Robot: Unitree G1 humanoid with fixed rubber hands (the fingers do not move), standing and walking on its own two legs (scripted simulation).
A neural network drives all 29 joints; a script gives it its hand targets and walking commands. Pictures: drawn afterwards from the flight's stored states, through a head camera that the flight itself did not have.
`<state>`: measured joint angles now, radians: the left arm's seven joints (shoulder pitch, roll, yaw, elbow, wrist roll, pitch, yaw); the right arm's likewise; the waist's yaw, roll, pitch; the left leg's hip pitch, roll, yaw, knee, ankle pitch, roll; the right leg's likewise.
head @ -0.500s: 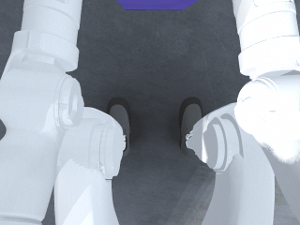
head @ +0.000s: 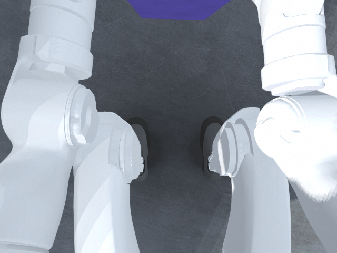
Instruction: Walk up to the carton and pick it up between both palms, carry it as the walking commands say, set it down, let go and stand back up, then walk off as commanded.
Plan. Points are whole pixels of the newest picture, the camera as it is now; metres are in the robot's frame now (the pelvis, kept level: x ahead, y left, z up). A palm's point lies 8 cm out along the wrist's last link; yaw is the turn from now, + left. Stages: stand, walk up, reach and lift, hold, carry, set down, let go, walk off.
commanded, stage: reach and lift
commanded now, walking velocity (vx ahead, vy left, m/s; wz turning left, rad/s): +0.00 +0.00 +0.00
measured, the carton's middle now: out of the picture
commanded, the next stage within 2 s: none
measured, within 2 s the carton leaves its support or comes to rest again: neither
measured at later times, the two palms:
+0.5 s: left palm out of the picture +0.58 +0.12 -0.07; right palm out of the picture +0.56 -0.12 -0.06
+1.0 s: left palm out of the picture +0.56 +0.11 +0.00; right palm out of the picture +0.54 -0.12 +0.00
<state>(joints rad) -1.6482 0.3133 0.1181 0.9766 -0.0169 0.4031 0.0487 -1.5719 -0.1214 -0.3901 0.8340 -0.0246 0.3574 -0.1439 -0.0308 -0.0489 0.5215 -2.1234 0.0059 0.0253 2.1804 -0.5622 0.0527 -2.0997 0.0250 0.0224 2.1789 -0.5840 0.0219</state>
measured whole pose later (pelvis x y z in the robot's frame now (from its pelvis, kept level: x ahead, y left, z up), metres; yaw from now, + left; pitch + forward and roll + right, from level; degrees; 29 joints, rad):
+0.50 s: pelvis +0.00 +0.00 +0.04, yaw +0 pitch +26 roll -2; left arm -1.60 0.20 0.24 0.86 0.10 0.45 0.09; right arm -1.50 -0.07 -0.42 0.72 -0.02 0.40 -0.25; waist -0.03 -0.04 0.52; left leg -1.97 -0.01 0.02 2.07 -0.56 0.05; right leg -1.94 0.03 0.02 2.06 -0.58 0.02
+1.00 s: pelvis -0.02 +0.00 +0.08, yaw +1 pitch +23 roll -1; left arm -1.52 0.14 0.31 0.78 0.15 0.46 0.16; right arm -1.45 -0.02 -0.42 0.67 -0.03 0.41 -0.29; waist -0.02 -0.04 0.52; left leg -1.80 -0.01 0.01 1.92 -0.52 0.03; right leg -1.78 0.03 0.02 1.92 -0.54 0.02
